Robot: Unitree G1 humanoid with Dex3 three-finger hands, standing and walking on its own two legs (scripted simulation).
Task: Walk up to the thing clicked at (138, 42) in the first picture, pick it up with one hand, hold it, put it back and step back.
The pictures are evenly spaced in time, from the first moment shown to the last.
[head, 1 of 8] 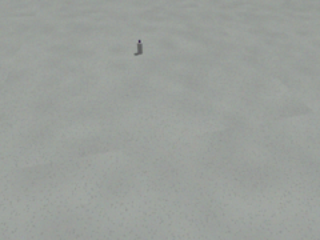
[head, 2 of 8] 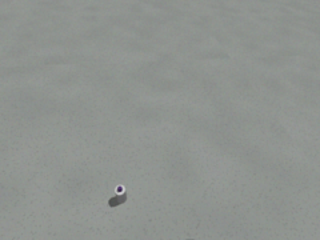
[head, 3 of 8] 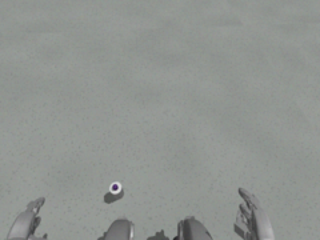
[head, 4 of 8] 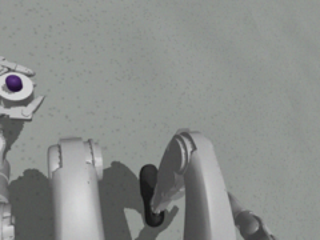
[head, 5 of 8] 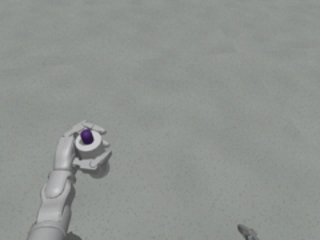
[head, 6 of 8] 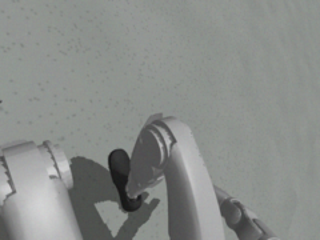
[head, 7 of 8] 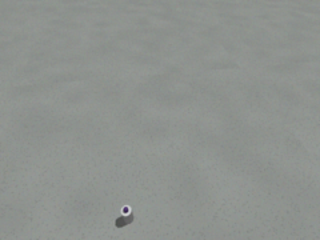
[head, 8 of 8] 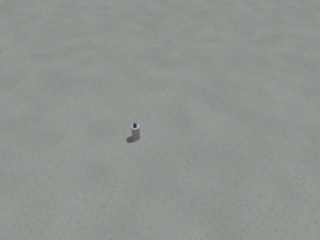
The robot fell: no
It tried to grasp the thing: yes
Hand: left
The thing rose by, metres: 0.69
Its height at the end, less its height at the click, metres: +0.00
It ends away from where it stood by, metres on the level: 0.02
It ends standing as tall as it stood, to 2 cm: yes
